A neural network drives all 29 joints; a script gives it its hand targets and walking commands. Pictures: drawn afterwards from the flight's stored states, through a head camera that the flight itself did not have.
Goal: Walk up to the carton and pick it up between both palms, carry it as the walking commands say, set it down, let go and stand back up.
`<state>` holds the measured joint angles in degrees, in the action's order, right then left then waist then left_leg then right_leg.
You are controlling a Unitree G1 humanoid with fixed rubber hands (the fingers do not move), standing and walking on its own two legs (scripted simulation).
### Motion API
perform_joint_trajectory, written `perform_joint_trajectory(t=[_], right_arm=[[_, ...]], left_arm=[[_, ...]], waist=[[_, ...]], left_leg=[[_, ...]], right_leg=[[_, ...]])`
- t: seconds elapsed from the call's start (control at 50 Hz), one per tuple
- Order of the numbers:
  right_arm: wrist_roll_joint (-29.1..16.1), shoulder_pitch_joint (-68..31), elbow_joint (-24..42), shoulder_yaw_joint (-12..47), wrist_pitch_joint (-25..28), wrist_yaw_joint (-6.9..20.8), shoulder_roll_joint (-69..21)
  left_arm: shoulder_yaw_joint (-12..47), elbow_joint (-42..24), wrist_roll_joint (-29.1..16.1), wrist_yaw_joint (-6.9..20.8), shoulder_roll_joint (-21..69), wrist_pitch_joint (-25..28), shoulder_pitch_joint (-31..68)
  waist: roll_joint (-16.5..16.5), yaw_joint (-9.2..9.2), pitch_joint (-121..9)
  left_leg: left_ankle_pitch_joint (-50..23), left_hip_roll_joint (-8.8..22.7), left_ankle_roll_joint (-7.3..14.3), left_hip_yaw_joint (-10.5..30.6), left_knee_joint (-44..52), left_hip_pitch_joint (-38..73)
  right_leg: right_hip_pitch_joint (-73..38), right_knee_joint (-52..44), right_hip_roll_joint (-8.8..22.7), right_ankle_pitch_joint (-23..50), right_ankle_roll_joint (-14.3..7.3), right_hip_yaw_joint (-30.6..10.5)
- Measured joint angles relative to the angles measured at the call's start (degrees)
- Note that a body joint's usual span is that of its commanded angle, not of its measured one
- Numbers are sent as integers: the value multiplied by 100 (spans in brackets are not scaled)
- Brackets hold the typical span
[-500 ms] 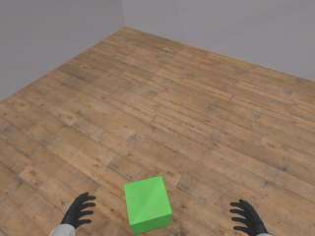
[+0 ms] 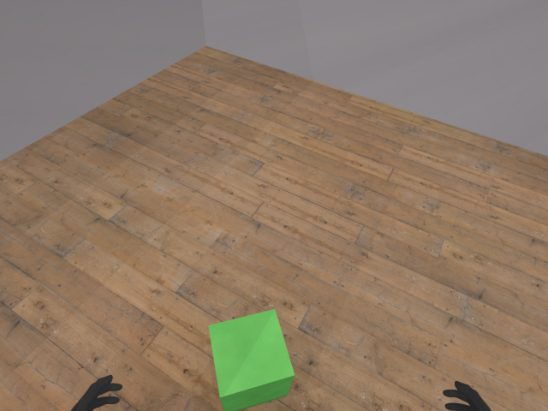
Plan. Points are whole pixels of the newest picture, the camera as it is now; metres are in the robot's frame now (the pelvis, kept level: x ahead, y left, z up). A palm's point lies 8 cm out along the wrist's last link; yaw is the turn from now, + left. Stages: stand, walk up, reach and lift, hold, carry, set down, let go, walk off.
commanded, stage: stand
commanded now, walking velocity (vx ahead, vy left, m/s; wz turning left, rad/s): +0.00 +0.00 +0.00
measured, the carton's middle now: (249, 362) +0.38 +0.06 -0.65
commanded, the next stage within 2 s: none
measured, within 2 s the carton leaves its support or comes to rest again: neither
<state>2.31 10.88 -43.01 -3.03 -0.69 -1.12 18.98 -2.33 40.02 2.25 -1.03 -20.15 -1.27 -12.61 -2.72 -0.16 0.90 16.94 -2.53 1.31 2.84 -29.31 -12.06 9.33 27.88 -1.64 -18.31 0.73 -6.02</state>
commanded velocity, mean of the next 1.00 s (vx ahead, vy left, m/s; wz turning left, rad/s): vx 0.00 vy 0.00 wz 0.00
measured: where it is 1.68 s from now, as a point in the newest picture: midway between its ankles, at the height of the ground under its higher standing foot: outside the picture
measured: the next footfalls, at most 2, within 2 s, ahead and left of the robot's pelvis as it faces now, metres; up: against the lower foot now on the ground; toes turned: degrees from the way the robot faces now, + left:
none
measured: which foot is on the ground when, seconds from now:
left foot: down 0.00-1.00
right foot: down 0.00-1.00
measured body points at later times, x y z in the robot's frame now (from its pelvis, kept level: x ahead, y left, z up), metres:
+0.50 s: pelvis +0.00 +0.00 +0.01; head +0.00 +0.02 +0.46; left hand +0.13 +0.30 -0.11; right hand +0.11 -0.30 -0.09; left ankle -0.02 +0.10 -0.74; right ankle -0.04 -0.13 -0.74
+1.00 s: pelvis -0.01 +0.00 +0.01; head -0.02 +0.01 +0.46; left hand +0.09 +0.31 -0.11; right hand +0.09 -0.32 -0.10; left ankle -0.02 +0.10 -0.74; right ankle -0.04 -0.13 -0.74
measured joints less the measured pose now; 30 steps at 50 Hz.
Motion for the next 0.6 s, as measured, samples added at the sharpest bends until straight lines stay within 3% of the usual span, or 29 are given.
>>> perform_joint_trajectory(t=[0.6], right_arm=[[-78,-225,-1050,200,74,-14,114]], left_arm=[[178,1141,-67,-57,-113,143,329]], waist=[[90,-35,-15]], left_leg=[[-314,6,4,-12,613,433]], right_leg=[[-413,-587,42,308,3,-28]])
